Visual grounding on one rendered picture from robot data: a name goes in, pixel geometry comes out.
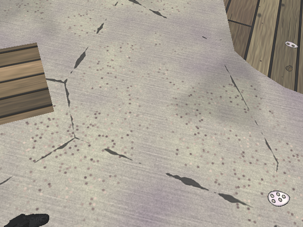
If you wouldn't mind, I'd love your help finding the robot left hand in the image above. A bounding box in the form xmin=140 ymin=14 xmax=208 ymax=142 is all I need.
xmin=4 ymin=214 xmax=49 ymax=227

